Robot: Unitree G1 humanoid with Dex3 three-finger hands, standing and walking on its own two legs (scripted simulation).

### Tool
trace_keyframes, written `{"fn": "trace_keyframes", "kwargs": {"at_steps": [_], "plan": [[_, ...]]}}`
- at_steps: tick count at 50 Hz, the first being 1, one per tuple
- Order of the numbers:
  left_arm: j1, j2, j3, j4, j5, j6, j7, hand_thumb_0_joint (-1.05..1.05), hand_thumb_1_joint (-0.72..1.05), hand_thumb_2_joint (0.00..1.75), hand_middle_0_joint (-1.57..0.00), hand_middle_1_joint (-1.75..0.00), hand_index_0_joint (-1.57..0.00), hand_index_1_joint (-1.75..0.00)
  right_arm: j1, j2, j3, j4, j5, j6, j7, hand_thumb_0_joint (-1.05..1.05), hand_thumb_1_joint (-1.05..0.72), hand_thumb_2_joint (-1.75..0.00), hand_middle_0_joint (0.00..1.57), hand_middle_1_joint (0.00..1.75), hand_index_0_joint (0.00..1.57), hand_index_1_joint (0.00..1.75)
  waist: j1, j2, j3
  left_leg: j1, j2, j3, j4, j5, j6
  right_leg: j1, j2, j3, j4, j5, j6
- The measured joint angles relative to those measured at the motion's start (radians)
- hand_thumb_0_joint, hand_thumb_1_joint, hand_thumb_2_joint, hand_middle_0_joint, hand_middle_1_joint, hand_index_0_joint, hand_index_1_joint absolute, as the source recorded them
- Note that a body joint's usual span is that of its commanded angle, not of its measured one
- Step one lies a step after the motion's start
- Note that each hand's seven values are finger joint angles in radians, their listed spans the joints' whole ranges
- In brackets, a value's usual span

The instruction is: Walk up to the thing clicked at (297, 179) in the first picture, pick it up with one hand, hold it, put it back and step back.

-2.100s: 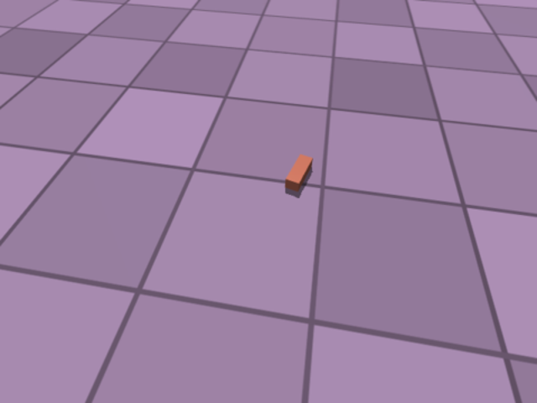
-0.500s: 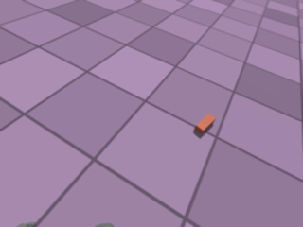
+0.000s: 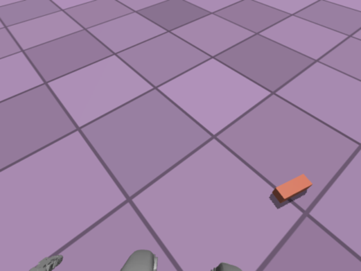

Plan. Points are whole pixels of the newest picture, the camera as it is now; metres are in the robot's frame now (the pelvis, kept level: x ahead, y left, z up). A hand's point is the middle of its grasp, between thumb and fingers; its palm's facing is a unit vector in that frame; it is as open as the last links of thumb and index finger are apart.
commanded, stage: walk up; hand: left
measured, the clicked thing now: (292, 188) +0.64 -0.60 -0.72
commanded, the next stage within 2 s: none
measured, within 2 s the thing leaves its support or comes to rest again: neither
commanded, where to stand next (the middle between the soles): +0.41 -0.99 m, yaw +28 degrees
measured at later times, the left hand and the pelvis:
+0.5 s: hand (150, 248) +0.19 +0.10 -0.16, palm faces +0.05 -0.95 -0.30, open 7.4 cm; pelvis +0.12 -0.19 -0.01, yaw +10 degrees
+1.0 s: hand (243, 262) +0.17 -0.14 -0.15, palm faces +0.29 -0.88 -0.37, open 7.4 cm; pelvis +0.23 -0.42 -0.01, yaw +20 degrees
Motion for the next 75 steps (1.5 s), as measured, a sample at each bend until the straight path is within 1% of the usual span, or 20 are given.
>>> {"fn": "trace_keyframes", "kwargs": {"at_steps": [7,13,15,17,19,27,32,34,35,40,45,49,54,57,61,65,67,69,71,75], "plan": [[0.070,0.024,0.010,-0.025,0.009,-0.004,0.026,0.01,0.90,0.89,-0.21,-0.30,-0.20,-0.30,-0.006,0.053,0.032,-0.026,0.004,-0.032,0.024,0.01,-0.90,-0.89,0.21,0.30,0.21,0.30,0.038,-0.013,-0.003,-0.062,-0.029,0.101,-0.287,0.133,0.000,0.147,0.078,-0.111,-0.142,-0.015,-0.085],[0.101,0.044,0.015,-0.068,0.020,0.029,0.025,0.01,0.90,0.89,-0.21,-0.30,-0.20,-0.30,0.038,0.092,0.042,-0.060,0.009,-0.036,0.024,0.00,-0.90,-0.89,0.21,0.30,0.21,0.30,0.039,-0.071,0.015,0.051,-0.038,0.172,-0.538,0.280,0.038,0.173,0.116,-0.188,-0.019,-0.158,-0.125],[0.097,0.036,0.014,-0.071,0.025,0.040,0.028,0.01,0.90,0.89,-0.20,-0.30,-0.20,-0.30,0.051,0.090,0.035,-0.076,0.000,-0.038,0.011,0.00,-0.90,-0.89,0.21,0.30,0.21,0.30,0.010,-0.104,0.021,0.059,-0.056,0.160,-0.518,0.178,0.025,0.103,0.105,-0.145,0.162,-0.213,-0.079],[0.084,0.019,0.005,-0.072,0.030,0.057,0.027,0.01,0.90,0.89,-0.20,-0.30,-0.20,-0.30,0.054,0.081,0.033,-0.091,0.004,-0.031,-0.004,0.00,-0.90,-0.89,0.21,0.30,0.21,0.30,-0.020,-0.120,0.036,0.050,-0.052,0.151,-0.472,0.163,0.017,0.003,0.125,-0.038,0.391,-0.233,-0.011],[0.073,0.017,-0.008,-0.073,0.027,0.065,0.018,0.01,0.90,0.89,-0.20,-0.30,-0.20,-0.30,0.050,0.077,0.031,-0.085,0.009,-0.026,-0.018,0.00,-0.90,-0.89,0.21,0.30,0.21,0.30,-0.047,-0.127,0.042,0.066,-0.034,0.135,-0.475,0.165,0.004,-0.077,0.118,0.039,0.533,-0.209,0.020],[0.005,0.096,0.027,-0.100,0.011,0.068,-0.014,0.01,0.90,0.89,-0.21,-0.30,-0.20,-0.30,0.106,0.058,0.041,-0.043,-0.027,-0.042,0.002,0.01,-0.89,-0.89,0.21,0.30,0.21,0.30,-0.104,-0.130,-0.002,0.051,0.071,-0.010,-0.475,0.139,-0.016,-0.144,-0.018,0.200,0.392,-0.158,0.013],[-0.006,0.148,0.058,-0.096,0.002,0.066,-0.002,0.01,0.90,0.89,-0.20,-0.30,-0.20,-0.30,0.117,0.010,0.029,-0.026,-0.041,-0.042,0.008,0.01,-0.89,-0.89,0.21,0.30,0.22,0.30,-0.119,-0.111,-0.027,0.009,0.147,-0.108,-0.441,0.111,-0.031,-0.071,-0.019,0.161,0.187,-0.159,0.013],[-0.015,0.115,0.058,-0.081,0.006,0.049,0.011,0.01,0.90,0.89,-0.20,-0.30,-0.20,-0.30,0.095,-0.030,0.012,0.009,-0.038,-0.019,-0.003,0.01,-0.89,-0.89,0.21,0.30,0.22,0.30,-0.116,-0.031,-0.002,-0.021,0.186,-0.196,-0.361,0.057,0.002,-0.049,0.036,0.088,0.205,-0.158,0.056],[-0.011,0.095,0.046,-0.077,0.009,0.039,0.015,0.01,0.90,0.89,-0.20,-0.30,-0.20,-0.30,0.085,-0.038,0.002,0.032,-0.031,-0.002,-0.014,0.01,-0.89,-0.89,0.21,0.30,0.21,0.30,-0.109,-0.012,-0.002,-0.049,0.153,-0.218,-0.267,-0.009,0.004,-0.046,0.043,0.065,0.220,-0.169,0.057],[0.055,0.010,-0.006,-0.027,0.001,0.040,0.028,0.01,0.90,0.89,-0.20,-0.30,-0.20,-0.30,0.018,-0.023,-0.005,0.076,0.001,0.005,-0.031,0.01,-0.90,-0.89,0.21,0.30,0.21,0.30,-0.054,0.008,-0.020,-0.097,-0.007,-0.027,-0.057,-0.023,0.001,0.037,0.052,0.036,0.073,-0.116,0.005],[0.083,0.030,-0.008,-0.020,0.011,0.039,0.040,0.01,0.90,0.89,-0.21,-0.30,-0.20,-0.30,0.010,0.037,0.032,0.041,0.012,-0.038,-0.013,0.01,-0.90,-0.89,0.21,0.30,0.21,0.30,-0.003,-0.022,0.010,-0.036,-0.064,0.103,-0.269,0.017,0.014,0.101,0.090,-0.020,-0.030,-0.085,-0.069],[0.080,0.062,-0.014,-0.040,0.005,0.053,0.046,0.01,0.90,0.89,-0.21,-0.30,-0.20,-0.30,0.031,0.080,0.051,-0.001,0.011,-0.060,-0.006,0.00,-0.90,-0.89,0.21,0.30,0.21,0.30,0.011,-0.055,0.039,0.089,-0.084,0.126,-0.565,0.211,0.030,0.102,0.123,-0.082,0.021,-0.133,-0.103],[0.057,0.044,-0.036,-0.045,0.004,0.076,0.051,0.01,0.90,0.89,-0.20,-0.30,-0.20,-0.30,0.017,0.086,0.048,-0.055,0.004,-0.042,-0.021,0.00,-0.89,-0.89,0.21,0.30,0.21,0.30,-0.032,-0.097,0.083,0.089,-0.065,0.088,-0.509,0.176,0.005,-0.056,0.143,0.048,0.440,-0.236,-0.007],[0.045,0.054,-0.038,-0.042,0.000,0.080,0.038,0.01,0.90,0.89,-0.21,-0.30,-0.20,-0.30,0.015,0.082,0.036,-0.077,0.007,-0.035,-0.030,0.00,-0.89,-0.89,0.21,0.30,0.22,0.30,-0.059,-0.105,0.077,0.097,-0.018,0.054,-0.509,0.181,-0.013,-0.124,0.111,0.140,0.555,-0.195,0.007],[0.007,0.093,-0.011,-0.065,-0.007,0.077,0.021,0.01,0.90,0.89,-0.21,-0.30,-0.20,-0.30,0.036,0.060,0.031,-0.077,-0.008,-0.032,-0.015,0.00,-0.89,-0.89,0.21,0.30,0.21,0.30,-0.074,-0.115,0.063,0.063,0.046,-0.012,-0.469,0.168,-0.024,-0.145,0.041,0.217,0.509,-0.134,0.003],[-0.012,0.140,0.016,-0.075,-0.011,0.075,0.011,0.01,0.90,0.89,-0.21,-0.30,-0.20,-0.30,0.043,0.024,0.020,-0.069,-0.030,-0.025,0.002,0.00,-0.89,-0.89,0.21,0.30,0.22,0.30,-0.083,-0.124,0.042,0.007,0.107,-0.073,-0.421,0.144,-0.028,-0.104,-0.006,0.209,0.349,-0.173,0.010],[-0.009,0.159,0.028,-0.074,-0.012,0.073,0.010,0.01,0.90,0.89,-0.20,-0.30,-0.20,-0.30,0.040,0.002,0.012,-0.062,-0.037,-0.018,0.004,0.00,-0.89,-0.89,0.21,0.30,0.22,0.30,-0.086,-0.117,0.030,-0.027,0.140,-0.110,-0.397,0.137,-0.034,-0.061,-0.006,0.172,0.255,-0.185,0.007],[-0.010,0.143,0.038,-0.060,-0.006,0.062,0.016,0.01,0.90,0.89,-0.20,-0.30,-0.20,-0.30,0.019,-0.030,-0.003,-0.037,-0.041,0.000,-0.001,0.00,-0.89,-0.89,0.21,0.30,0.22,0.30,-0.086,-0.060,0.046,-0.055,0.177,-0.192,-0.348,0.068,-0.007,-0.050,0.043,0.115,0.260,-0.184,0.055],[0.008,0.111,0.023,-0.053,0.007,0.053,0.024,0.00,0.90,0.89,-0.20,-0.30,-0.20,-0.30,0.005,-0.036,-0.021,0.002,-0.031,0.032,-0.019,0.01,-0.89,-0.89,0.21,0.30,0.21,0.30,-0.075,-0.035,0.040,-0.101,0.123,-0.230,-0.197,-0.069,0.000,-0.064,0.060,0.082,0.296,-0.196,0.051],[0.046,0.018,-0.028,-0.004,0.006,0.064,0.035,0.01,0.90,0.89,-0.20,-0.30,-0.20,-0.30,-0.026,-0.020,-0.028,0.048,0.003,0.041,-0.033,0.01,-0.90,-0.89,0.21,0.30,0.21,0.30,-0.037,-0.001,0.024,-0.121,-0.011,-0.094,-0.002,-0.046,-0.009,-0.016,0.077,0.067,0.150,-0.110,0.011]]}}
